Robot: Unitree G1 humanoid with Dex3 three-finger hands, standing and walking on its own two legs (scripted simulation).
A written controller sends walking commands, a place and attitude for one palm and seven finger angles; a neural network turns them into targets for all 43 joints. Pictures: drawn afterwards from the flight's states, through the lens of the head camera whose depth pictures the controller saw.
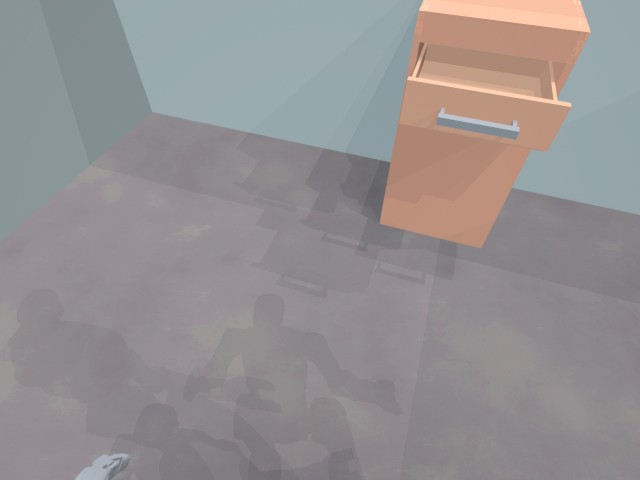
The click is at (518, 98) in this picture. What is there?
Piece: drawer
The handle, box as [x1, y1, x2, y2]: [436, 108, 518, 139]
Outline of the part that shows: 436,124 515,139 518,133 516,121 513,120 510,125 505,125 449,115 443,113 444,108 441,108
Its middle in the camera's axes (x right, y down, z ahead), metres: +0.39 -0.29 +0.97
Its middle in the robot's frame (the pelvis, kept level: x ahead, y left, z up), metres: +0.94 -0.35 -0.06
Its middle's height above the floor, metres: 0.71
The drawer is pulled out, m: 0.23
